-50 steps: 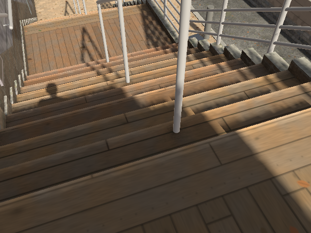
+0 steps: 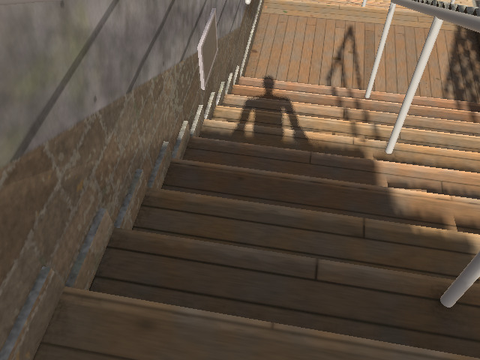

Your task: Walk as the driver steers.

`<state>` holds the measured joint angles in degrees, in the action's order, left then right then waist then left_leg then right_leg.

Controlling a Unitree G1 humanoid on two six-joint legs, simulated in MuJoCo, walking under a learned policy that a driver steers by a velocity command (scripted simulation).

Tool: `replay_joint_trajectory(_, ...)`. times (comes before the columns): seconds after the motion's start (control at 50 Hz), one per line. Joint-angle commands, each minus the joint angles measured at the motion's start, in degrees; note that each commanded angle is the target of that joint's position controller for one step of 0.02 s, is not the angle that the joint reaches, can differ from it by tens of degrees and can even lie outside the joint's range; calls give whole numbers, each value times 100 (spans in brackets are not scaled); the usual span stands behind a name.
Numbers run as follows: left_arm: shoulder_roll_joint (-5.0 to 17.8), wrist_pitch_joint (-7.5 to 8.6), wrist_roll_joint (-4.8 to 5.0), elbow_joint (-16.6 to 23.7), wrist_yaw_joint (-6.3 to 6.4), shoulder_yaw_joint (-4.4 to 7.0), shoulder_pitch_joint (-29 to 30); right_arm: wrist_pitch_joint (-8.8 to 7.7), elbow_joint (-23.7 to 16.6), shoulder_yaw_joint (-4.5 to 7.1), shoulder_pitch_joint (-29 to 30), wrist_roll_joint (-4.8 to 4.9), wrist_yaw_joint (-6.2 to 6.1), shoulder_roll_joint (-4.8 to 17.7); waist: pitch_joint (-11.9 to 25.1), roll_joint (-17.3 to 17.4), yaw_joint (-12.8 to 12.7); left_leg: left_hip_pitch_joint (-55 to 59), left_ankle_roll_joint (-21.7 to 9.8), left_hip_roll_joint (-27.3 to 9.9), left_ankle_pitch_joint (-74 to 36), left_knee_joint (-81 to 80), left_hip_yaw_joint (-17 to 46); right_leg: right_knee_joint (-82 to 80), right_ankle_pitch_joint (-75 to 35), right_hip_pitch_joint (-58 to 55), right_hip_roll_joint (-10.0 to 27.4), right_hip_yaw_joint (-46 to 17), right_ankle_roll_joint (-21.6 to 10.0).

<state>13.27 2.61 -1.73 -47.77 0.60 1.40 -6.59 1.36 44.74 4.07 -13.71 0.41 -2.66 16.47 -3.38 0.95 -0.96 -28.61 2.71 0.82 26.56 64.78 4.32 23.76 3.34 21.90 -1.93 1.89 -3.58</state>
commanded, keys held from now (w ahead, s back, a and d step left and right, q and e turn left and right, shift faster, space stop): no key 0.06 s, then e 0.24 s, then w+e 0.12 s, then e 0.28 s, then no key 0.10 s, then q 0.02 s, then w+q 0.18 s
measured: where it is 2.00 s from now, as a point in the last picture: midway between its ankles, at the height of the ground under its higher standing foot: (261, 310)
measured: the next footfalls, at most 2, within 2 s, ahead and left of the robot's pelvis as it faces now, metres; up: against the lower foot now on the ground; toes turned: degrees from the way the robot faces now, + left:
left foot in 0.16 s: +0.06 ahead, +0.13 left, +0.00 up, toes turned -1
right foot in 0.56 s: +0.07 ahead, -0.12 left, +0.00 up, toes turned -16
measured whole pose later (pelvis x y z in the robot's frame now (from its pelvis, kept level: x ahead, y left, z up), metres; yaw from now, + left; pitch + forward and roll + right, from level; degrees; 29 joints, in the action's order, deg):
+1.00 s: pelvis +0.10 -0.05 +0.01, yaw -19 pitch +2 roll +0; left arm 14.7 1.5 0.2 -43.8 0.2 2.3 -14.8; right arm -2.0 43.5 2.7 -11.4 1.4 -0.3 15.5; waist 0.9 1.6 -1.3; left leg -27.8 0.7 -3.2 12.7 41.8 2.2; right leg 19.4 14.3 7.0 -4.5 -1.9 -4.5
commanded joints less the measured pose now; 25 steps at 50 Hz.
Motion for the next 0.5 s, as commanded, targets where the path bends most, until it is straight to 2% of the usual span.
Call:
replay_joint_trajectory(0.02,826,44,34,298,36,184,195,-14,-166,-92,-644,-49,22,-35,986,-711,172,714,0,-183,-76,-1194,-164,-882,-705,-568,1441,-1257,-1292)
replay_joint_trajectory(0.06,930,-51,107,288,65,205,95,-20,-170,-91,-513,10,50,87,1039,-805,83,964,-63,-171,-301,-1761,-278,-960,29,-622,1511,-1372,-1267)
replay_joint_trajectory(0.08,896,-95,134,273,67,181,46,-22,-136,-91,-513,9,62,118,977,-822,79,1195,-123,-167,-453,-2156,-287,-995,530,-496,1484,-1465,-1213)
replay_joint_trajectory(0.1,814,-131,168,247,54,141,63,-24,-46,-89,-630,-8,79,82,867,-789,181,1557,-218,-135,-791,-2755,-340,-993,1010,-267,1404,-1462,-1096)
replay_joint_trajectory(0.12,729,-153,224,217,30,105,49,-43,95,-106,-835,-30,92,13,694,-738,317,2065,-319,-66,-1280,-3481,-477,-933,1507,67,1250,-1374,-900)
replay_joint_trajectory(0.14,584,-150,266,104,5,59,-213,-57,106,-89,-843,-98,88,73,569,-675,350,2455,-449,-75,-1466,-3980,-419,-854,2020,408,1007,-1309,-541)
replay_joint_trajectory(0.16,416,-112,223,88,-43,4,-369,-69,52,-28,-970,-202,49,424,527,-226,339,2793,-682,-837,-1373,-4319,377,-320,2354,830,713,-1123,-104)
replay_joint_trajectory(0.18,298,-61,235,277,-64,14,-341,-63,19,58,-714,-251,12,859,403,1028,19,1956,-1194,-1619,-963,-4682,1093,498,2215,809,53,-349,202)
replay_joint_trajectory(0.2,700,-47,245,352,-21,139,-39,-111,-87,78,-325,-299,16,811,185,1380,190,1098,-1573,-1881,-479,-5145,1381,1382,2334,497,32,-266,286)
replay_joint_trajectory(0.22,913,-74,273,381,8,245,-16,-200,-195,83,-6,-296,-12,767,16,1307,160,1085,-1625,-1871,-688,-5150,1309,2193,2343,666,16,-283,297)
replay_joint_trajectory(0.24,918,-143,269,279,55,305,-201,-279,-229,80,75,-239,-46,692,60,1101,156,1344,-1648,-1838,-1469,-5033,1169,3021,2520,1006,-22,-341,359)
replay_joint_trajectory(0.26,920,-204,224,191,87,364,-474,-336,-255,50,112,-186,-47,610,155,882,128,1588,-1657,-1855,-2518,-4855,987,3729,2620,1203,-38,-557,449)
replay_joint_trajectory(0.28,788,-257,228,131,106,368,-717,-361,-257,24,141,-127,-59,514,282,661,50,1861,-1648,-1854,-3468,-4637,755,4203,2603,1339,-19,-705,528)
replay_joint_trajectory(0.3,646,-291,250,133,119,348,-836,-349,-252,10,155,-88,-67,447,376,476,16,2082,-1603,-1788,-3966,-4509,499,4308,2495,1424,-4,-678,604)
replay_joint_trajectory(0.32,531,-319,270,201,112,317,-754,-329,-256,21,89,-69,-87,425,511,443,74,2390,-1529,-1770,-3492,-4594,371,4066,2244,1605,118,-578,652)
replay_joint_trajectory(0.34,466,-335,278,312,91,286,-532,-306,-203,35,-88,-42,-106,425,546,481,242,2604,-1497,-1762,-2534,-4755,337,3726,2005,1711,254,-436,704)
replay_joint_trajectory(0.36,455,-358,297,457,54,267,-295,-274,-171,72,-217,18,-130,475,505,576,363,2672,-1464,-1780,-1609,-4927,395,3376,1894,1717,353,-311,728)
replay_joint_trajectory(0.38,428,-362,324,573,8,239,-91,-240,-153,116,-214,6,-164,596,436,707,452,2593,-1423,-1751,-951,-5080,400,2986,1837,1580,406,-195,720)
replay_joint_trajectory(0.4,381,-357,362,665,-46,213,18,-255,-130,145,-236,11,-166,619,358,834,487,2528,-1428,-1778,-610,-5165,410,2633,1834,1427,427,-96,638)
replay_joint_trajectory(0.42,365,-331,351,734,-100,194,65,-288,-108,182,-278,10,-149,710,297,822,510,2427,-1423,-1823,-450,-5227,349,2307,1919,1223,444,-10,530)
replay_joint_trajectory(0.46,438,-301,311,800,-180,213,75,-325,-100,247,-193,-10,-80,854,128,711,483,2157,-1440,-1789,-1148,-5044,16,1776,2033,748,349,234,359)
replay_joint_trajectory(0.5,555,-285,315,816,-217,266,-172,-313,-107,300,-49,81,-24,991,260,754,290,2095,-1355,-1834,-2041,-4634,-168,1168,1730,241,222,411,221)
